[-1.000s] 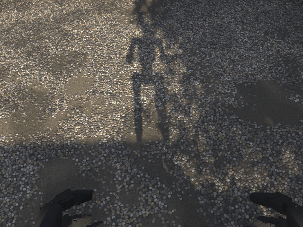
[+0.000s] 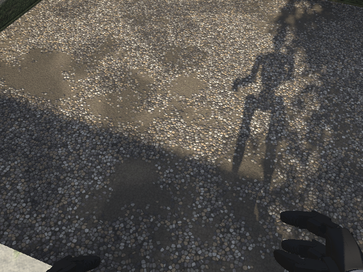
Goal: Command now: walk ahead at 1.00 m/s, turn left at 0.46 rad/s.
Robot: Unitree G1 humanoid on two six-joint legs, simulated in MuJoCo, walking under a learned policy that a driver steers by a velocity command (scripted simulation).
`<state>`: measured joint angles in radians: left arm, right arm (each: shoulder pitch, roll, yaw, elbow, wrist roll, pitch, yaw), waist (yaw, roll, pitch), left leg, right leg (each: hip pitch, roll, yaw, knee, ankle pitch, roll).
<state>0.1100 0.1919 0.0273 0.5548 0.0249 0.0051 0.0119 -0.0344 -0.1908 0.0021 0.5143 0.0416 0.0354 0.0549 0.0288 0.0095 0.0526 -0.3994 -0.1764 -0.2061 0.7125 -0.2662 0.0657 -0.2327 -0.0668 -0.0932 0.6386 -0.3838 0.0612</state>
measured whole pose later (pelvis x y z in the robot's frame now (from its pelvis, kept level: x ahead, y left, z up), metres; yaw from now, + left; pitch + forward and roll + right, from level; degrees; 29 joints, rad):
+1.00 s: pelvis -0.01 -0.04 +0.01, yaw -23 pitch -2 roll +1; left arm 0.05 0.16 -0.05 0.51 -0.02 0.03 -0.03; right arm 0.07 -0.17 0.00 0.58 -0.02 0.00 0.00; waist -0.01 0.00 0.03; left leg -0.28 0.07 0.12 0.60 -0.29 -0.01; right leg -0.29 0.14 0.25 0.62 -0.29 -0.01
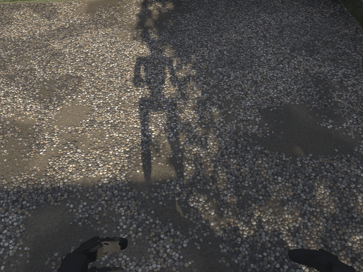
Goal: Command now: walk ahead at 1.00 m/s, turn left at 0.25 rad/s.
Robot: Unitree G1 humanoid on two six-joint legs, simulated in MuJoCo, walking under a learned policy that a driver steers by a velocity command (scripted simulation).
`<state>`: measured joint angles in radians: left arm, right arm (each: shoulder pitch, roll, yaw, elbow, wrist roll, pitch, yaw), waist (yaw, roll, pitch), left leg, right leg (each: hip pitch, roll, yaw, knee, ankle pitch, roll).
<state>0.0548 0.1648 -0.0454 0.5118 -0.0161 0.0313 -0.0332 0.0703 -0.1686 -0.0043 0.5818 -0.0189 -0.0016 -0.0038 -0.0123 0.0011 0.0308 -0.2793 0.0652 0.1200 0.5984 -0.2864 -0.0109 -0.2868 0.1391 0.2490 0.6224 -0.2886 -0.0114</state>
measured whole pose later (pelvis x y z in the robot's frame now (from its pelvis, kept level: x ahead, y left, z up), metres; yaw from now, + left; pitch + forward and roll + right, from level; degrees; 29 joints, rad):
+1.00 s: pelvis +0.00 +0.05 +0.00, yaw +14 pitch -1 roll +0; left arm 0.07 0.17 0.02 0.57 -0.02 0.02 0.01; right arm -0.01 -0.17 0.05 0.50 -0.01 0.02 0.02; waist -0.03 0.02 0.02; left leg -0.32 -0.10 -0.04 0.59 -0.24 0.06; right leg -0.23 -0.03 0.07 0.59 -0.34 0.05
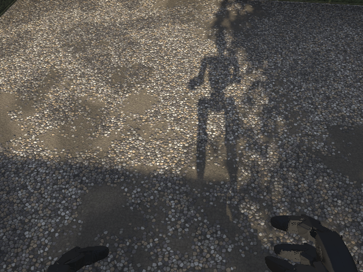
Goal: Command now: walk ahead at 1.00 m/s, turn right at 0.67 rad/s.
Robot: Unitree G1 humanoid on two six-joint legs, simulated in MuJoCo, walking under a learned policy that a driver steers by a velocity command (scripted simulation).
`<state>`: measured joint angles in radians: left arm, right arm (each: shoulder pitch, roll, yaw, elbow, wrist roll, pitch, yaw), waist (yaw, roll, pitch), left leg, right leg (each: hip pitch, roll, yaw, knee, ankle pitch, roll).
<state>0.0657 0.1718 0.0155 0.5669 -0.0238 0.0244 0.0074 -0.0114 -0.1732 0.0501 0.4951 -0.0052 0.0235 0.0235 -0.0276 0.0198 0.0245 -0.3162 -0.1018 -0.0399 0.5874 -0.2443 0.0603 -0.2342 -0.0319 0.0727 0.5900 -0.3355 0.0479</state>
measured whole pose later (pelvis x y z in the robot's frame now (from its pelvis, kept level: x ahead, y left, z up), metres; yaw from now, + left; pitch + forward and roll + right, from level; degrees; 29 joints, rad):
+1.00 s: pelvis +0.01 -0.03 -0.01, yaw -18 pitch +0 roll +1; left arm 0.25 0.21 -0.01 0.60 0.00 0.06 0.02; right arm 0.21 -0.19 0.00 0.62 -0.02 0.06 0.00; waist 0.01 -0.02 0.00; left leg -0.28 0.05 0.21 0.64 -0.35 0.02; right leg -0.33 0.11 0.29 0.69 -0.34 0.03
